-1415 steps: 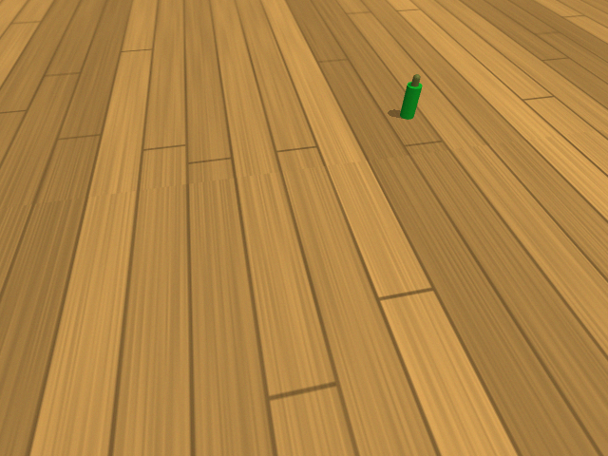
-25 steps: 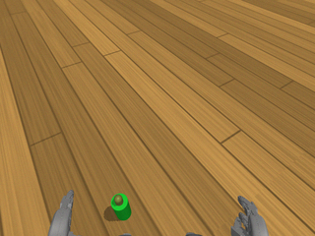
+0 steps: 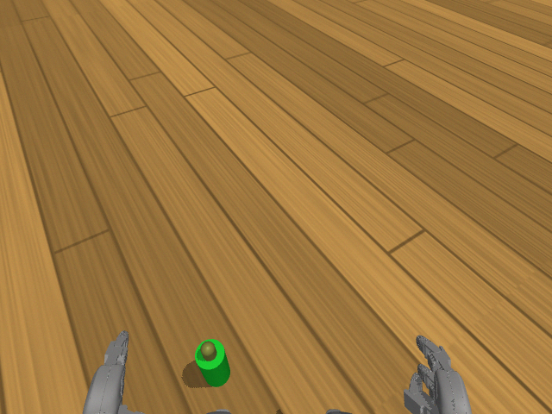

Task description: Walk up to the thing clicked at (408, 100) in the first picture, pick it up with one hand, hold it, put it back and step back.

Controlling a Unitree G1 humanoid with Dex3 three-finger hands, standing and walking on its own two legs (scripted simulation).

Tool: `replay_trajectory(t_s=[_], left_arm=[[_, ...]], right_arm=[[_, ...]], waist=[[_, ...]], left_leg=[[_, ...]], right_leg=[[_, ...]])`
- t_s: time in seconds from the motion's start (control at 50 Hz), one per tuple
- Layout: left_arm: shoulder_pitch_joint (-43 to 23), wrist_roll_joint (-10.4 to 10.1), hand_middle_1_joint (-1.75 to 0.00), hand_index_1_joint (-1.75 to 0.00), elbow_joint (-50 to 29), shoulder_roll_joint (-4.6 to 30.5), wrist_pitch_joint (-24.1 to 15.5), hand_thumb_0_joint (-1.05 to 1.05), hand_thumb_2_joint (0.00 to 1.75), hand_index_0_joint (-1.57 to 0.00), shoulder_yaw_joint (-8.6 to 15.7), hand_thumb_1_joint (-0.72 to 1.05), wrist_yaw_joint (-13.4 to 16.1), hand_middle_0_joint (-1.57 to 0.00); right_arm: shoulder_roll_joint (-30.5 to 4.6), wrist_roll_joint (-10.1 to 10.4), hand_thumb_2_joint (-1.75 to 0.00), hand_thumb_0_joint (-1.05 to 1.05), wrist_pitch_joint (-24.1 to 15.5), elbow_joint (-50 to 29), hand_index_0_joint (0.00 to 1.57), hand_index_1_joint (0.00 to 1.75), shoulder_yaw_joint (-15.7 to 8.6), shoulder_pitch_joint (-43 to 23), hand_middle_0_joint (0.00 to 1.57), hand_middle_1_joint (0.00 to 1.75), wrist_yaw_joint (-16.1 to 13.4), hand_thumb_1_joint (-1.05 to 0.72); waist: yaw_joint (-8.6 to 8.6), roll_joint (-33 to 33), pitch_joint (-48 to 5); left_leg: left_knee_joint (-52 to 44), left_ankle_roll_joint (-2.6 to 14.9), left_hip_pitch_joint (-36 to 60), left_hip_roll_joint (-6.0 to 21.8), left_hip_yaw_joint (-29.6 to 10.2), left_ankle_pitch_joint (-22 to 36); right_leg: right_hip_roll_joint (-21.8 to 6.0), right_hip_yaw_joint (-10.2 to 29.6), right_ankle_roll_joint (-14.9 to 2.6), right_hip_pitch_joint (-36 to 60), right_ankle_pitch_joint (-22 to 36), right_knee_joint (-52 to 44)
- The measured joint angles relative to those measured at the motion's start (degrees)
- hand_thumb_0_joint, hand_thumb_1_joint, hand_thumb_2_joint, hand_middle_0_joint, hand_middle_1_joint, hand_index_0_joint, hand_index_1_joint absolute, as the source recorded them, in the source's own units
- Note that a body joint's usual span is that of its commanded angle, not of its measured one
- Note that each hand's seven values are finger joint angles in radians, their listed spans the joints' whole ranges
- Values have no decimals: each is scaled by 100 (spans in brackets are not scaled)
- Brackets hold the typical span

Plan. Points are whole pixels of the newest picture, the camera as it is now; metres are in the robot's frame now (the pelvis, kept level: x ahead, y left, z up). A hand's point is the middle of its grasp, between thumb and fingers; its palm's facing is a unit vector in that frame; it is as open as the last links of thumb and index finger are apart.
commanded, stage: home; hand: left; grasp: from the side
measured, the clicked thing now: (212, 361) +0.37 +0.18 -0.59
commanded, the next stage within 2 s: stand in 0.44 s
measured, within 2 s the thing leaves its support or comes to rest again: neither
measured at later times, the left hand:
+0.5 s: hand (151, 391) +0.17 +0.18 -0.05, palm faces +0.09 -0.96 -0.27, open 17.7 cm
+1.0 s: hand out of the picture +0.15 +0.21 -0.10, palm faces -0.03 -0.94 -0.33, open 9.3 cm
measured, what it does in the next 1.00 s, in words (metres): stands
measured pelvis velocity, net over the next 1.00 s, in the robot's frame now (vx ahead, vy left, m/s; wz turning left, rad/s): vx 0.00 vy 0.00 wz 0.00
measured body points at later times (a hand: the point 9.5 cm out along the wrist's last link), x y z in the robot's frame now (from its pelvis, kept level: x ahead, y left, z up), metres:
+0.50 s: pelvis +0.01 +0.00 +0.00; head +0.02 +0.01 +0.45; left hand +0.17 +0.23 -0.03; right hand +0.17 -0.24 -0.07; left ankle +0.02 +0.13 -0.69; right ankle +0.02 -0.13 -0.69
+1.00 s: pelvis +0.00 +0.00 +0.01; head +0.01 +0.01 +0.46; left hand +0.15 +0.26 -0.07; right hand +0.14 -0.26 -0.09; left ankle +0.02 +0.13 -0.69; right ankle +0.02 -0.13 -0.69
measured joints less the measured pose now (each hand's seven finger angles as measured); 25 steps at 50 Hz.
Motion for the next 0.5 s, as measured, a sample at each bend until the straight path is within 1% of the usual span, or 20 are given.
replay_trajectory(t_s=[0.5], left_arm=[[16,1,-5,-5,-38,4,43,-1,3,-5,-3,-58,-8,-5]], right_arm=[[-5,-7,-90,1,15,15,20,30,-25,18,21,30,11,-90]], waist=[[1,-6,-19]], left_leg=[[-4,18,22,-5,21,-63]], right_leg=[[-4,21,22,22,-48,-19]])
